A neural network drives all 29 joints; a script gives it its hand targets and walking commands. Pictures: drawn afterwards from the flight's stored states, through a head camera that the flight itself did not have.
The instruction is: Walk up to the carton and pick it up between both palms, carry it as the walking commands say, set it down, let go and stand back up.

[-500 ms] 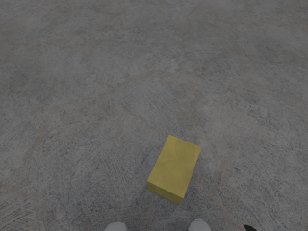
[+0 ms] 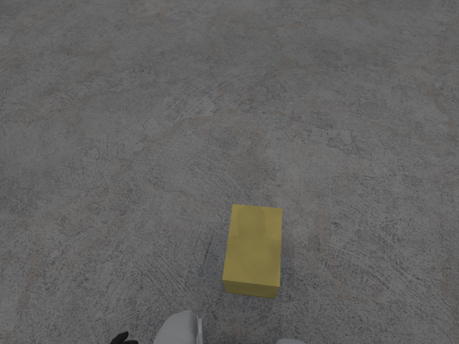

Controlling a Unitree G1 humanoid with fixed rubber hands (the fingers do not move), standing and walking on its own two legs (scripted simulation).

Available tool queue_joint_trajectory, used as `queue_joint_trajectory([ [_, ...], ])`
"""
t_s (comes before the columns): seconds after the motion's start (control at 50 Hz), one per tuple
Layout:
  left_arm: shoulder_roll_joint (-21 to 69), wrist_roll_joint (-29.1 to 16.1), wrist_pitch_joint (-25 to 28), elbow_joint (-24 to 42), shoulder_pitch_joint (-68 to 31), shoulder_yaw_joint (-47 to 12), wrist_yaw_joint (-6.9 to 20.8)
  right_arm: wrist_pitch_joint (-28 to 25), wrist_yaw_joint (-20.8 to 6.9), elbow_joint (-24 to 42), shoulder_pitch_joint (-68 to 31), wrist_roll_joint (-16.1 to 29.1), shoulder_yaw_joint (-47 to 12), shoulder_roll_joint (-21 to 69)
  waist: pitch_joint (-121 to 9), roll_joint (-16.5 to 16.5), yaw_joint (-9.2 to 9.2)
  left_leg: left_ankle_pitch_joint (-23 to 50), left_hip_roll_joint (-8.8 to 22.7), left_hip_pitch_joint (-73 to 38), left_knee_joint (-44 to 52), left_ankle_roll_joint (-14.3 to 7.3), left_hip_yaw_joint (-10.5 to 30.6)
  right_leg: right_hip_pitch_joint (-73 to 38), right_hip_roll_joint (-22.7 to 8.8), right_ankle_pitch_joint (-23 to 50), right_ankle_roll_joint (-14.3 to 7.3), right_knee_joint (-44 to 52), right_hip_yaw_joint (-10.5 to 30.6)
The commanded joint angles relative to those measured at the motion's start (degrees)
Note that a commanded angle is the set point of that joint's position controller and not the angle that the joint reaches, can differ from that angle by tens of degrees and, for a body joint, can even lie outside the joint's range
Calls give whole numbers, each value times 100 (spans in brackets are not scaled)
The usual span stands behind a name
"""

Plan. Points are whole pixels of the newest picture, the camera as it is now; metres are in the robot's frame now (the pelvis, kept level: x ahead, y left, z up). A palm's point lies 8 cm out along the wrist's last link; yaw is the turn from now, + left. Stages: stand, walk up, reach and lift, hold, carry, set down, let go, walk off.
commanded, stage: walk up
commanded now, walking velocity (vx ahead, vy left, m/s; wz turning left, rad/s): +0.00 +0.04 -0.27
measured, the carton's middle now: (254, 251) +0.47 -0.04 -0.66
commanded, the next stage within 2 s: stand in 1.48 s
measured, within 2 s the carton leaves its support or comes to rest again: neither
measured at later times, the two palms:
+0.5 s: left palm out of the picture +0.04 +0.30 -0.15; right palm out of the picture -0.03 -0.20 -0.11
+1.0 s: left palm out of the picture +0.07 +0.21 -0.14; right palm out of the picture -0.04 -0.23 -0.15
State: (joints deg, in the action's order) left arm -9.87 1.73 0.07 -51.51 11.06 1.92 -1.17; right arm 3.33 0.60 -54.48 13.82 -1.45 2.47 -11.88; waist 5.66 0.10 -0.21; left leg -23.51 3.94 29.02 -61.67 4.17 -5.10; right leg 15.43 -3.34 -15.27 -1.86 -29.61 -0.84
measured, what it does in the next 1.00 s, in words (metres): steps on the spot: left foot, then right foot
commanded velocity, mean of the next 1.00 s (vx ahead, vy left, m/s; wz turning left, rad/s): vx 0.00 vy -0.06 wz -0.14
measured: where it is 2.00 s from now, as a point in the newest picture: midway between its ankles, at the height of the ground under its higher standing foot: outside the picture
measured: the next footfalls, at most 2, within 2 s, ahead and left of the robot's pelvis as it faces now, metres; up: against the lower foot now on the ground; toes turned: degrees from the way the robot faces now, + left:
left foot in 0.16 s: +0.07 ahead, +0.16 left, +0.00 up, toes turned +4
right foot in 0.64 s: +0.03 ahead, -0.11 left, +0.00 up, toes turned -2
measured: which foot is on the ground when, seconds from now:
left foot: up 0.00-0.14, down 0.16-0.64, up 0.66-1.00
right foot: down 0.00-0.16, up 0.18-0.62, down 0.64-1.00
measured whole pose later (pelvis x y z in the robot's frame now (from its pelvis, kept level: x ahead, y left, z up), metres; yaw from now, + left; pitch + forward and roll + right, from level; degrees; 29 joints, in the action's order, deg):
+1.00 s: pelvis +0.00 +0.00 +0.00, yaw -9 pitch +1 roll +1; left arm -7.4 2.0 0.6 -61.9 11.2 1.8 -2.4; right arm 2.4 1.8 -60.5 17.2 -1.2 2.6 -10.0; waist 1.8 -1.3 -0.7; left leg -25.7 2.0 15.8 -38.1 3.0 -4.2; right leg 12.4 -2.0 -12.4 -0.4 -24.0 -3.5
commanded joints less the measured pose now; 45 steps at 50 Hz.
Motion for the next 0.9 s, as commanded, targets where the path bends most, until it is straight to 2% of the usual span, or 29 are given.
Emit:
queue_joint_trajectory([
  [0.0, -914, 14, -20, 19, 350, 270, -48, -114, 24, 473, -195, -5, 42, -382, -889, 1177, -171, 223, -80, -373, 1205, 31, -139, -970, -607, 3076, -627, 667, 334],
  [0.02, -1008, 18, -74, -41, 352, 310, -42, -130, 52, 539, -201, 23, 0, -346, -912, 1337, -151, 179, -168, -725, 1657, 16, -221, -851, -479, 2611, -693, 714, 400],
  [0.06, -1087, 7, -114, -35, 289, 329, -19, -178, 97, 394, 77, 38, -3, -344, -815, 700, 15, 405, -273, -1208, 2341, 32, -388, -578, -686, 2091, -720, 634, 781],
  [0.1, -1105, -66, -247, -29, -95, 362, -39, -274, 183, 28, 1232, 12, 18, -416, -696, 600, 517, 1256, -175, -2302, 3478, -11, -406, 102, -255, 935, -474, 141, 654],
  [0.12, -796, -130, -250, -5, -11, 280, -28, -309, 232, -84, 1462, -23, 67, -690, -590, -477, 617, 1823, 666, -2728, 3735, -240, 668, 784, 105, 334, -212, -737, 440],
  [0.14, -510, -125, -303, 140, 10, 252, -9, -336, 279, 64, 1483, -39, 179, -1256, -353, -2269, 558, 2643, 2263, -2409, 4496, -786, 2632, 1644, 667, -1909, 141, -2334, 336],
  [0.16, -648, -138, -410, 45, 206, 315, -7, -279, 277, 269, 1149, -40, 173, -1271, -281, -1601, 343, 1622, 2531, -1649, 4997, -1165, 2709, 1397, 492, -1941, 250, -3485, 619],
  [0.18, -784, -115, -470, -95, 347, 337, 53, -255, 285, 342, 714, -6, 113, -1168, 50, -815, 133, 263, 2319, -1253, 5304, -1065, 2448, 1505, 445, -1345, 270, -3942, 720],
  [0.2, -829, 25, -529, -101, 388, 375, 94, -238, 308, 416, 347, -6, 273, -1352, 343, -1308, 11, -705, 2357, -887, 5499, -1101, 2304, 1668, 368, -969, 268, -4179, 628],
  [0.22, -861, 46, -548, -132, 247, 396, 152, -229, 296, 512, -11, -24, 293, -1291, 621, -1802, -18, -1051, 2075, -599, 5623, -1007, 1973, 1673, 325, -685, 329, -4340, 502],
  [0.24, -860, 31, -548, -196, 283, 392, 224, -245, 289, 568, -212, -43, 259, -1122, 631, -1930, -52, -698, 1757, -554, 5496, -923, 1409, 1628, 325, -397, 436, -4425, 342],
  [0.28, -840, 17, -521, -297, 561, 421, 269, -296, 323, 489, 63, -15, 176, -855, 103, -1350, -57, 145, 1480, -1018, 5156, -815, 932, 1464, 442, -131, 523, -4576, 181],
  [0.32, -806, 15, -482, -380, 571, 412, 263, -345, 300, 333, 337, -5, 133, -732, -270, -1109, 30, 660, 1412, -1642, 4927, -874, 586, 1542, 454, -106, 538, -4493, 110],
  [0.36, -820, 42, -500, -363, 370, 441, 263, -402, 346, 143, 843, 28, 184, -805, -517, -783, 132, 1106, 1519, -2154, 4710, -907, 717, 1719, 369, -160, 549, -4204, 180],
  [0.48, -486, 20, -456, -312, 90, 237, 287, -357, 272, -108, 965, -28, 294, -873, -344, -1574, 281, 1548, 1574, -2506, 4621, -1104, 491, 1424, 223, -480, 506, -1744, -58],
  [0.56, -286, -15, -279, -504, 373, 149, 162, -254, 176, -155, 569, -107, 309, -758, -222, -1585, 33, 876, 1213, -1336, 4132, -972, 31, -222, 238, -284, 384, 48, -489],
  [0.58, -276, 11, -170, -646, 604, 130, 128, -191, 139, -208, 577, -87, 272, -621, -392, -1267, -77, 742, 818, -1203, 3872, -836, -177, -735, 309, 111, 377, 659, -601],
  [0.6, -431, -5, -96, -723, 758, 167, 84, -197, 117, -207, 750, -44, 159, -376, -569, -242, -215, 669, 542, -1069, 3553, -747, -328, -1105, 149, 259, 358, 1007, -451],
  [0.62, -796, -25, -5, -705, 808, 245, 66, -233, 81, -120, 886, 36, -22, -59, -657, 1061, -323, 119, 186, -637, 3021, -556, -257, -1170, -759, 394, 247, 1387, 666],
  [0.64, -1122, -14, 30, -677, 793, 290, 32, -210, 28, -18, 824, 78, -51, -53, -532, 2035, -320, -493, 62, -381, 2431, -408, -131, -747, -1520, -274, -54, 1971, 1835],
  [0.66, -1208, 27, 52, -643, 618, 266, 25, -95, 10, -43, 748, 94, -10, -115, -343, 1547, -208, -624, 48, -407, 1990, -422, 330, -292, -1807, -1106, -190, 2463, 2368],
  [0.68, -950, 15, 23, -707, 178, 128, -14, -78, 8, -79, 685, 95, 31, -155, -23, 1810, -15, -279, 70, -939, 1932, -468, 582, 435, -1479, -1415, -320, 2563, 2023],
  [0.7, -722, -21, 46, -627, -107, 120, -46, -102, -26, -283, 854, 88, 3, -87, 145, 1657, 73, 72, 73, -992, 2010, -486, 468, 368, -1216, -949, -389, 2363, 1580],
  [0.72, -564, -46, 116, -670, -177, 89, -53, -160, -32, -401, 928, 70, -5, -78, 10, 1487, 135, 274, 25, -1106, 2152, -486, 420, 6, -982, 224, -319, 2009, 1036],
  [0.74, -510, -52, 139, -647, -108, 70, -82, -192, -29, -456, 1016, 40, 27, -128, -140, 1574, 62, 190, -50, -899, 2047, -392, 268, -487, -932, 1591, -345, 1723, 779],
  [0.76, -490, -59, 181, -717, 202, 92, -110, -191, -11, -613, 1245, 8, 22, -38, -415, 1323, 22, 108, -17, -839, 1827, -300, 152, -795, -1121, 2291, -428, 1494, 670],
  [0.78, -493, -35, 189, -782, 334, 71, -122, -175, 29, -601, 1183, 1, 60, -86, -555, 961, -36, -5, -30, -745, 1472, -217, 127, -939, -1295, 2461, -530, 1439, 823],
  [0.8, -564, -40, 166, -803, 410, 94, -121, -158, 46, -569, 1104, -6, 48, -84, -628, 1054, -45, -12, -25, -769, 1361, -198, 130, -930, -1297, 2528, -574, 1384, 775],
  [0.88, -513, -14, 126, -959, 482, 122, -130, -185, 130, -470, 792, 53, -7, 31, -431, 649, -83, -162, -36, -927, 2381, -140, 165, -944, -1098, 2625, -578, 1209, 704],
])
